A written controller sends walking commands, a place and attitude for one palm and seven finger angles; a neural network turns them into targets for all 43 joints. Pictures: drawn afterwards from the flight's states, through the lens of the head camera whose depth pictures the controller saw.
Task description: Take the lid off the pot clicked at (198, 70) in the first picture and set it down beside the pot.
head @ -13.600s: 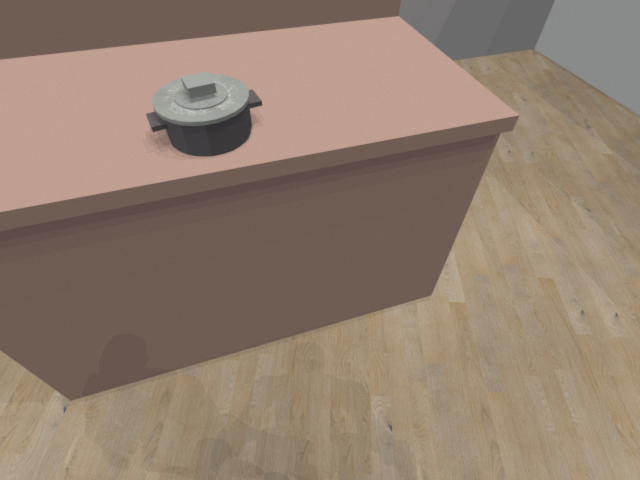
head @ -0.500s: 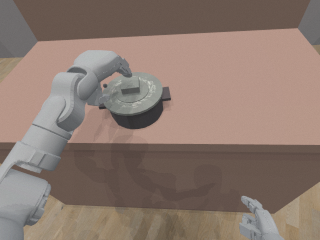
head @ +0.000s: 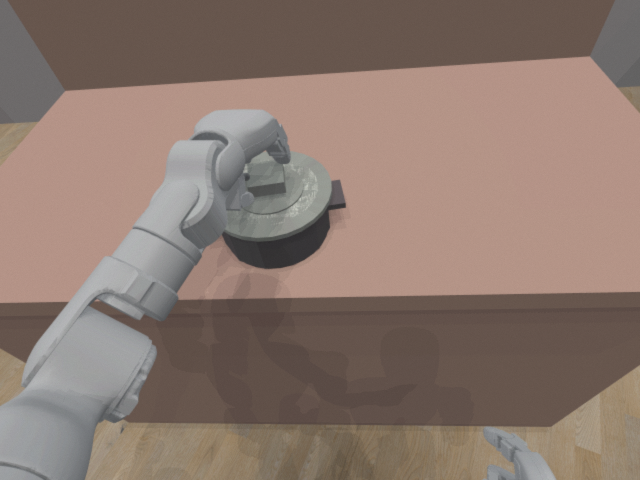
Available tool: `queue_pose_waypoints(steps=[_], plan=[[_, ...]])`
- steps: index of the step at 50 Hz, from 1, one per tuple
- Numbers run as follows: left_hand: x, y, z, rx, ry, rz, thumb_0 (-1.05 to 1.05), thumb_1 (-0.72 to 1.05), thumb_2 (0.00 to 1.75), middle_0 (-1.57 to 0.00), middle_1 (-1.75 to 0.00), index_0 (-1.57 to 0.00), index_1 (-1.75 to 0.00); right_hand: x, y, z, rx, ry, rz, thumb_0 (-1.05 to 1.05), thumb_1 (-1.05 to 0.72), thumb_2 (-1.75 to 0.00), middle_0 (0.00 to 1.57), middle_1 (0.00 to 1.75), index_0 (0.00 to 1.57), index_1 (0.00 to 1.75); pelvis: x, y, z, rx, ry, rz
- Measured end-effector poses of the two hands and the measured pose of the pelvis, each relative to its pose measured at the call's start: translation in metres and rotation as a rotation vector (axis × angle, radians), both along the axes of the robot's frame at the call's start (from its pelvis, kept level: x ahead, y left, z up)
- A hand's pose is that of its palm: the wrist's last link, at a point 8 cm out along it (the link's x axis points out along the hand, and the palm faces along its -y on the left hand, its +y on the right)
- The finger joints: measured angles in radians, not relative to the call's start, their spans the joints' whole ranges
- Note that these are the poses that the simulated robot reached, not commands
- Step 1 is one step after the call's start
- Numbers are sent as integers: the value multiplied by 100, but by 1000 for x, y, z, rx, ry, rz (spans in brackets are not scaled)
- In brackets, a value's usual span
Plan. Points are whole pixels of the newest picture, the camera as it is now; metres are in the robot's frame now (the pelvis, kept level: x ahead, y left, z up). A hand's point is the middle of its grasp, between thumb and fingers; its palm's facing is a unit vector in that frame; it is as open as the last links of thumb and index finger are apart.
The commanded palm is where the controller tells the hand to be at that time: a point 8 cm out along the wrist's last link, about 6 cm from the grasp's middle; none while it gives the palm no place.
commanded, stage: move the open hand above the knob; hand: left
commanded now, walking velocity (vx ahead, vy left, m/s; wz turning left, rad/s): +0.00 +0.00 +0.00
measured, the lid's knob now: (266, 178) +0.49 +0.09 +0.12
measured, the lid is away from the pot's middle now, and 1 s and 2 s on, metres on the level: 0.00 0.00 0.00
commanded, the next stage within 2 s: lower the open fingers around the knob in 1.76 s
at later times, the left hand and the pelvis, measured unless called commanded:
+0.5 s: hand (233, 141) +0.45 +0.10 +0.20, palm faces -0.12 -0.11 -0.99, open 10.1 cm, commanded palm +0.42 +0.11 +0.25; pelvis +0.00 +0.00 +0.00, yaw -1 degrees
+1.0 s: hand (259, 154) +0.45 +0.08 +0.19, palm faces -0.23 -0.03 -0.97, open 10.0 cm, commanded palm +0.43 +0.09 +0.25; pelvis +0.00 -0.01 +0.00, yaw -1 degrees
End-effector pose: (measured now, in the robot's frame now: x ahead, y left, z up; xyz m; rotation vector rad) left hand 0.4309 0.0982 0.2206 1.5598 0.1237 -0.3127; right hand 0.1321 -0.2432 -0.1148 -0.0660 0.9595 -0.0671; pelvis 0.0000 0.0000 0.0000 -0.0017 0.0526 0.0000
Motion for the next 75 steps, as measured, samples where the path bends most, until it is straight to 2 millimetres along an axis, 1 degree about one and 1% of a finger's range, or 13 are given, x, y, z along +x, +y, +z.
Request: queue_pose_waypoints(steps=[3, 7, 11, 15, 23, 31, 38, 42, 47, 54, 62, 70, 75], plan=[[6, -8, 20, -54, -58, -60, 0, -31, 150, -85, -8, -85, -8, -3, 3, -1, -21, -5, -12, 1, -91, -90, 19, 30, 20, 30, 1, 3, 0, -1, -5, -8], [26, 3, 44, -132, -125, 44, 0, -32, 150, -85, -8, -85, -8, -12, 7, -2, -9, 25, -20, 1, -91, -90, 19, 30, 20, 30, 1, 3, 1, 4, 15, -19], [23, 11, 21, -85, -86, 79, 0, -31, 150, -85, -8, -85, -8, -18, 9, -4, 25, 53, -20, 1, -91, -90, 19, 30, 20, 30, 3, 6, 1, 4, 30, -24], [4, -1, 1, -31, -42, -9, 0, -31, 150, -85, -8, -85, -8, -14, 10, -6, 29, 43, -15, 1, -91, -90, 19, 30, 20, 30, 4, 7, 0, 0, 10, -13], [11, 8, 46, -142, -171, 52, 0, -32, 150, -85, -8, -86, -8, 1, 13, 1, 23, -15, 11, 1, -91, -90, 19, 30, 20, 30, -1, 3, 0, 3, 9, -20], [-13, 5, -1, -42, -34, 26, 0, -32, 150, -85, -8, -85, -8, 16, 9, 8, 18, -48, 29, 1, -91, -90, 19, 30, 20, 30, -7, -1, 0, 0, -17, 1], [8, 4, 39, -97, -132, 72, 0, -32, 150, -86, -8, -86, -8, 11, 4, 7, -10, -47, 22, 1, -91, -90, 19, 30, 20, 30, -10, -6, 0, 3, -2, -1], [15, 10, 29, -59, -83, 137, 0, -32, 150, -85, -8, -86, -8, -2, -1, 2, 5, 3, 3, 1, -91, -90, 19, 30, 20, 30, -6, -7, 1, 5, 13, -6], [7, -8, 9, -27, -7, 34, 0, -32, 150, -85, -8, -85, -8, -12, -8, -4, -4, 33, -20, 1, -91, -90, 19, 30, 20, 30, -1, -7, 1, 2, -6, -1], [21, -13, 42, -109, -123, 18, 0, -32, 150, -85, -8, -86, -8, -14, -10, -4, -10, 30, -31, 1, -91, -90, 19, 30, 20, 30, 3, -9, 1, 7, 3, -23], [-1, -9, 9, -49, -64, 5, 0, -31, 150, -85, -8, -85, -8, 4, -8, 0, 27, 4, -6, 1, -91, -90, 19, 30, 20, 30, 4, -9, 1, 4, -5, -16], [2, -1, 38, -102, -142, 57, 0, -32, 150, -85, -8, -86, -8, 30, 2, 10, 16, -60, 40, 1, -91, -90, 19, 30, 20, 30, -3, -11, 0, 5, -5, -6], [-5, 2, 22, -44, -92, 74, 0, -32, 150, -85, -8, -85, -8, 33, 6, 12, 37, -68, 48, 1, -91, -90, 19, 30, 20, 30, -4, -10, 0, 4, -3, 2]])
